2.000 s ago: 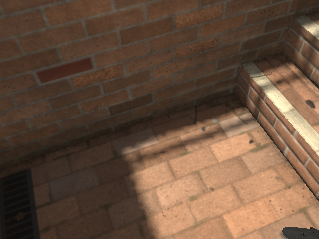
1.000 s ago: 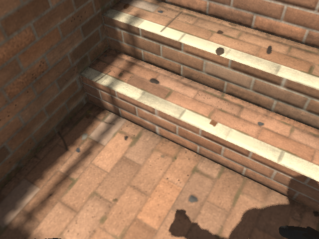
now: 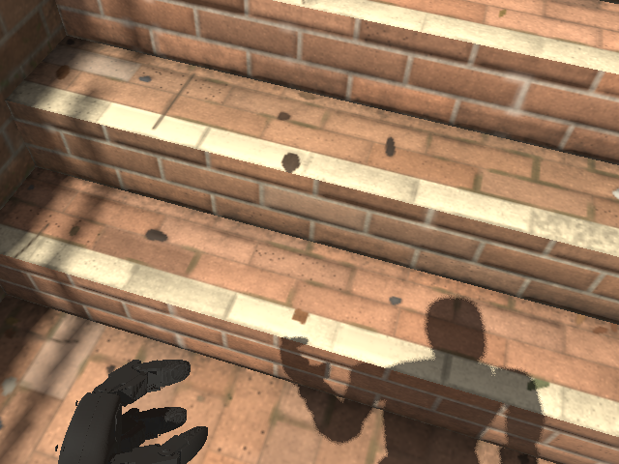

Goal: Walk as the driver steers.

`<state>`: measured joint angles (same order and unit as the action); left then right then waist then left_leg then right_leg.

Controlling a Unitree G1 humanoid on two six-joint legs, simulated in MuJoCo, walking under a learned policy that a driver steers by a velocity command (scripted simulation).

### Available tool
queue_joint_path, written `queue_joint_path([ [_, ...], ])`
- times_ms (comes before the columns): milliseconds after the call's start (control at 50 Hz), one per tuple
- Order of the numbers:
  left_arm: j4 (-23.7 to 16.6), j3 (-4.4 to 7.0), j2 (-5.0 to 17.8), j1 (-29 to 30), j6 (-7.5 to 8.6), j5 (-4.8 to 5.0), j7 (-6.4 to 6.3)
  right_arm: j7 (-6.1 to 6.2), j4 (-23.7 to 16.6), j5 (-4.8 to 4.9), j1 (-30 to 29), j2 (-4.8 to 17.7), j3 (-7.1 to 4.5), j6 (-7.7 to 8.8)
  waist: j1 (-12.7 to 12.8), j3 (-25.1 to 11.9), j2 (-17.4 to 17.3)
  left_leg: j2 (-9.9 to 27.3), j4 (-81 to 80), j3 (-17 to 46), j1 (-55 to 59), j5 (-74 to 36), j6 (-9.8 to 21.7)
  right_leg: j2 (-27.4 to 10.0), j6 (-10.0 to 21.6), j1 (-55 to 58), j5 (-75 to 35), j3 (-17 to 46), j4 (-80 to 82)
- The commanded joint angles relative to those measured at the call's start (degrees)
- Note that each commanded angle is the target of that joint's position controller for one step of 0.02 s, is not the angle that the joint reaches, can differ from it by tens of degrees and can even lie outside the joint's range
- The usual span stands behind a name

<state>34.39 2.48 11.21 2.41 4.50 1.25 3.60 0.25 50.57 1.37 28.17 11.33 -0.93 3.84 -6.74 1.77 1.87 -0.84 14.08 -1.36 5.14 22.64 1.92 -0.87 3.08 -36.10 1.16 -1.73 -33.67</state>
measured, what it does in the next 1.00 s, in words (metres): walks ahead: right foot, then left foot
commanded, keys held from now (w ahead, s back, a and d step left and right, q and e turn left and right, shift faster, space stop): w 1.00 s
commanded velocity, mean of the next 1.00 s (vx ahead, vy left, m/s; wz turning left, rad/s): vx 0.49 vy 0.00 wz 0.00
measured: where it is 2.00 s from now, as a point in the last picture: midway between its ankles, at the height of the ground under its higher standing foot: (250, 129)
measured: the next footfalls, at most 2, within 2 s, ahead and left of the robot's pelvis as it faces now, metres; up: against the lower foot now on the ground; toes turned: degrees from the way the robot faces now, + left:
right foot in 0.06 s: +0.22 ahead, -0.11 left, +0.00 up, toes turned -2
left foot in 0.56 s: +0.45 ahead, +0.10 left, +0.00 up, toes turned -1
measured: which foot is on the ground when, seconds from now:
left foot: down 0.00-0.08, up 0.10-0.54, down 0.56-1.00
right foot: up 0.00-0.04, down 0.06-0.56, up 0.58-1.00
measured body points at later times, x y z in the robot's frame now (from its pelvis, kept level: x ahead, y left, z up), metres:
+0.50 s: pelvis +0.27 -0.01 +0.01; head +0.30 -0.01 +0.46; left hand +0.30 +0.27 -0.11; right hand +0.51 -0.22 -0.06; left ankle +0.43 +0.12 -0.70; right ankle +0.18 -0.11 -0.73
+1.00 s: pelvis +0.49 +0.00 +0.02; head +0.52 +0.01 +0.47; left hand +0.73 +0.10 -0.05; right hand +0.36 -0.20 -0.11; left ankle +0.41 +0.10 -0.73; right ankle +0.61 -0.15 -0.42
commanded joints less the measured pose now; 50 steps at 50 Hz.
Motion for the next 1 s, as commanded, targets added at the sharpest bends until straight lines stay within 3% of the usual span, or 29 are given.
queue_joint_path([
  [20,-4.74,2.15,6.24,2.82,1.57,-0.23,-0.28,0.29,-2.18,0.2,-1.36,12.59,-3.09,0.05,4.87,0.14,-9.35,13.56,5.07,5.38,-1.13,-55.37,7.55,4.26,1.95,8.84,4.45,-4.33,2.67],
  [40,-2.93,3.06,8.01,-4.63,1.41,0.1,-1.25,0.82,-1.27,-0.17,-1.73,12.38,-3.15,-0.36,9.08,-3.55,-9.14,12.28,14.16,3.68,-2.31,-64.39,6.1,5.7,3.66,18.7,2.98,-5.33,5.59],
  [60,0.16,4.19,10.76,-17.0,1.08,-0.07,-2.45,1.22,-2.23,-1.21,-4.24,12.25,-2.82,-0.06,15.07,-10.2,-9.84,11.09,27.48,3.39,-13.61,-61.23,4.42,1.24,6.63,37.75,-1.34,0.06,3.3],
  [80,2.67,5.15,15.95,-27.62,0.54,-1.45,-2.87,0.85,-4.46,-2.54,-1.06,6.55,-1.32,0.82,15.22,-22.29,2.05,3.28,50.57,1.49,-33.98,-26.33,1.6,-14.2,12.83,62.22,1.4,21.9,2.25],
  [100,4.1,4.35,13.99,-27.77,0.38,-1.7,-2.45,-0.26,-4.17,-1.33,1.46,4.94,-0.47,2.16,12.86,-30.16,11.08,-2.48,63.28,9.65,-44.04,8.49,0.67,-22.46,18.82,66.39,12.42,46.67,13.49],
  [120,4.16,3.52,11.06,-23.38,0.23,-1.26,-2.78,-1.09,-5.93,0.82,-4.73,10.48,-2.27,3.05,13.13,-19.74,7.21,1.42,65.82,10.64,-50.21,4.92,1.0,-19.97,16.17,58.26,19.55,40.75,17.05],
  [140,3.21,2.83,9.52,-18.46,0.41,-1.23,-2.95,-1.24,-7.67,1.05,-10.18,10.99,-2.01,3.24,11.84,-12.02,2.88,4.48,64.17,8.46,-50.24,-0.61,1.17,-18.29,14.13,48.11,17.07,31.92,18.6],
  [160,3.36,2.4,9.0,-14.86,0.93,-1.25,-2.59,-0.82,-8.83,-0.26,-13.48,9.79,-1.77,3.04,9.16,-6.93,-4.0,6.63,61.01,7.33,-47.58,-4.73,0.94,-16.5,13.01,38.16,9.77,27.63,21.1],
  [180,3.63,2.02,7.9,-13.09,1.73,-1.53,-2.28,-0.27,-8.81,-1.5,-12.81,9.36,-2.12,2.16,6.64,-5.29,-3.73,8.4,58.08,7.95,-44.15,-7.06,0.56,-14.34,12.15,32.48,4.16,23.57,22.61],
  [200,4.19,1.88,7.52,-12.22,2.27,-1.57,-2.21,-0.04,-8.61,-1.47,-10.93,8.31,-1.89,1.42,4.91,-4.85,-2.04,9.26,56.8,8.54,-41.5,-8.26,0.13,-13.25,11.55,28.97,2.3,21.05,24.15],
  [300,7.87,1.72,9.6,-14.66,2.95,-1.13,-3.03,1.37,-11.26,-2.31,-16.44,8.2,-2.07,0.56,4.4,-1.05,1.83,8.92,47.83,4.06,-42.51,-16.63,-3.32,-7.58,9.74,20.27,-14.86,6.81,25.35],
  [360,9.01,1.59,10.48,-18.13,2.31,-0.87,-3.93,0.89,-13.93,-2.31,-24.83,5.51,-0.99,1.23,7.7,-1.08,1.04,6.12,30.34,1.19,-37.43,-26.77,-2.93,-4.19,7.41,20.15,-15.71,2.67,24.71],
  [420,10.03,2.13,13.26,-20.9,2.05,-0.48,-4.33,0.26,-15.64,-1.44,-29.77,5.58,-0.68,1.05,9.4,-2.15,1.71,4.54,21.78,1.98,-35.33,-27.67,-2.41,-7.7,7.3,26.59,-13.07,5.12,23.71],
  [460,10.25,2.48,13.86,-20.06,1.45,-0.67,-4.09,-0.39,-15.87,-1.18,-29.02,7.43,-1.07,0.44,8.38,-2.81,4.01,4.86,21.21,3.36,-36.22,-22.26,-1.09,-10.98,6.78,32.31,-11.38,7.2,20.6],
  [500,9.9,2.42,13.34,-19.14,0.89,-0.41,-4.23,-1.1,-15.65,-2.16,-26.35,8.74,-1.3,0.32,7.04,-4.98,3.57,3.26,20.76,2.56,-32.78,-15.87,1.03,-12.08,6.4,34.59,-18.53,8.22,14.83],
  [540,9.61,1.81,12.23,-17.44,0.59,-0.53,-4.56,-0.97,-12.82,-2.98,-16.36,10.79,-2.73,1.14,1.82,-9.79,1.72,-0.31,12.17,-0.32,-19.06,-18.01,3.37,-7.04,4.05,32.64,-28.6,5.38,0.18],
  [560,8.59,0.56,9.71,-18.01,0.58,-1.95,-4.67,-0.63,-9.69,-2.71,-4.76,14.02,-3.88,1.51,-2.2,-16.63,-3.92,7.44,13.04,7.86,0.6,-32.04,5.65,-3.07,1.55,19.64,-15.52,3.02,-18.5],
  [580,8.58,-1.65,2.58,-27.43,1.4,-3.28,-3.99,-0.26,-9.46,-2.77,-4.9,18.49,-4.32,1.44,4.55,-19.48,-20.79,23.31,13.12,30.41,15.68,-46.74,16.29,5.11,-2.33,-3.6,31.65,0.64,-38.57],
  [600,11.17,-0.47,8.54,-28.13,1.94,-1.56,-3.25,-0.31,-9.08,-2.96,-1.06,15.75,-4.51,0.99,0.84,-23.64,-15.14,23.44,6.89,40.37,15.29,-29.27,20.79,4.18,-3.02,-10.28,34.31,7.28,-50.72],
  [620,9.95,0.05,10.58,-22.86,1.79,-0.28,-2.95,-0.15,-9.44,-2.33,-4.64,13.43,-4.04,0.77,1.02,-15.91,-9.11,21.91,5.4,33.41,8.74,-17.02,18.72,0.95,-2.97,-15.56,29.57,6.46,-55.16],
  [640,8.1,-0.36,9.85,-16.91,1.42,-0.84,-3.39,0.1,-10.23,-2.01,-9.4,11.06,-3.19,0.25,2.04,-10.8,-4.29,19.49,2.9,28.16,-0.31,-11.97,16.26,-1.8,-3.28,-15.33,23.95,4.96,-53.78],
  [700,6.59,-1.82,4.72,-15.06,-0.22,-1.4,-3.93,0.65,-8.68,-3.28,-12.6,8.12,-1.63,0.02,6.51,-3.29,-6.46,14.84,-2.45,21.41,-17.84,-10.36,14.19,-3.31,-4.66,-12.88,21.04,3.48,-59.09],
  [760,6.96,-3.13,-0.16,-18.46,-1.4,-0.25,-4.35,0.51,-2.56,-3.06,-4.13,5.91,-0.81,-0.39,6.57,-3.47,-10.37,14.94,-0.82,17.37,-17.68,-15.21,15.55,-0.85,-5.47,-24.71,24.99,1.36,-85.29],
  [800,3.84,-4.17,-2.07,-14.18,-1.42,0.48,-4.51,0.59,0.3,-2.44,0.46,5.19,-0.51,-1.26,5.84,-0.7,-6.87,16.06,0.25,18.68,-14.0,-4.19,13.74,-1.41,-4.46,-38.78,25.83,4.22,-94.47],
  [820,1.5,-5.44,-4.62,-8.93,-0.8,0.48,-4.43,0.76,2.58,-3.11,3.33,4.35,-0.03,-2.04,4.15,0.76,-7.64,18.28,0.32,21.22,-10.21,-3.24,13.27,-0.02,-3.26,-48.32,27.36,5.57,-104.34],
  [880,-3.12,-7.22,-5.92,-4.34,0.01,1.04,-3.52,1.58,4.48,-3.15,5.61,2.12,1.24,-2.83,4.9,2.43,-4.93,18.34,0.48,17.96,-7.44,-1.01,9.73,-0.18,-1.7,-58.5,24.21,8.28,-106.24],
  [940,-9.87,-9.31,-6.01,4.13,0.7,-1.2,-2.63,2.91,4.05,-1.6,-0.07,4.3,1.87,-2.84,6.93,3.0,-3.64,11.39,-6.72,9.12,-26.87,-2.81,8.28,-3.6,-3.67,-42.14,12.93,-0.99,-80.04],
  [980,-13.37,-10.63,-7.41,7.11,0.44,-3.23,-3.53,4.45,5.11,0.02,0.81,8.7,0.28,-3.26,7.56,-2.77,-6.21,12.33,-16.29,8.01,-29.66,-16.7,9.86,-5.82,-4.1,-22.36,15.16,-5.63,-65.6],
  [1000,-11.7,-10.61,-8.19,4.45,0.5,-2.99,-3.76,4.77,5.9,1.55,0.45,8.83,-0.17,-4.1,9.0,-7.53,-8.87,12.31,-14.36,4.54,-26.37,-34.2,9.19,-4.67,-2.92,-9.59,19.69,-6.36,-58.42],
])
Keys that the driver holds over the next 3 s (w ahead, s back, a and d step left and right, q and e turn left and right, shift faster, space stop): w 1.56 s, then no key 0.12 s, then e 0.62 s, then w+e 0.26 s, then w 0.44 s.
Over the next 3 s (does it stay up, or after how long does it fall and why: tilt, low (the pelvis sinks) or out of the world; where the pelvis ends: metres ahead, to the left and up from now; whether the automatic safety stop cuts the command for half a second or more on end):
stays up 1.14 -0.15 0.58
